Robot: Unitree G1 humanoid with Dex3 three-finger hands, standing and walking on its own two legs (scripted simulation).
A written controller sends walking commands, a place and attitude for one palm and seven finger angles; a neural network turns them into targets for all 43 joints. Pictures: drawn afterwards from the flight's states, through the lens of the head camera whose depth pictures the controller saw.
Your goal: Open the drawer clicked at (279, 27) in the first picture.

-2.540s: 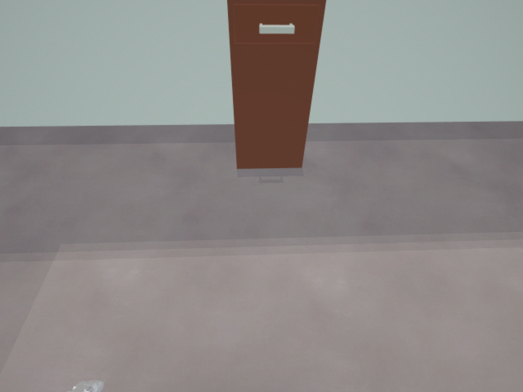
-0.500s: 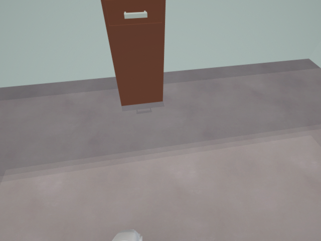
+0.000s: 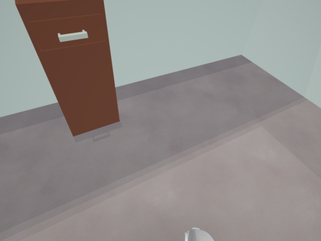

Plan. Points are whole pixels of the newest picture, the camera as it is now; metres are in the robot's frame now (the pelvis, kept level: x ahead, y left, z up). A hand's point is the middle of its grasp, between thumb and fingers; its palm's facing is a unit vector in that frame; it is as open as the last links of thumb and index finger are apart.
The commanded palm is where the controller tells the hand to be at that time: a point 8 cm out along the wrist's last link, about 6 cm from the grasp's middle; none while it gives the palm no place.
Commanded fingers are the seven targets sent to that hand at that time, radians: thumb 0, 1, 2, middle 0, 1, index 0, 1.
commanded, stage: walk to a spot facing it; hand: left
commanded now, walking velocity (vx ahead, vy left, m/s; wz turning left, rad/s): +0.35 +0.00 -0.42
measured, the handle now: (72, 34) +1.02 +0.51 +0.01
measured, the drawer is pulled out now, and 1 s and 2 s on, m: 0.00 0.00 0.00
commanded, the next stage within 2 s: turn to face it in 0.92 s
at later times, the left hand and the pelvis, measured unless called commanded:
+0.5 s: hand (129, 189) +0.31 +0.12 -0.16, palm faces -0.14 -0.97 -0.22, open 7.1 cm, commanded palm none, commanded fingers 0.00 0.90 0.90 -0.20 -0.30 -0.20 -0.30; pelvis +0.19 -0.06 -0.01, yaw -10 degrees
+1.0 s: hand (132, 156) +0.44 +0.12 -0.17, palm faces -0.25 -0.96 -0.13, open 7.4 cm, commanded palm none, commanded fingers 0.00 0.90 0.90 -0.20 -0.30 -0.20 -0.30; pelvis +0.38 -0.04 +0.00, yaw -20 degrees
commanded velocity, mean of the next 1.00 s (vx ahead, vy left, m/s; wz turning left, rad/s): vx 0.30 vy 0.00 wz -0.32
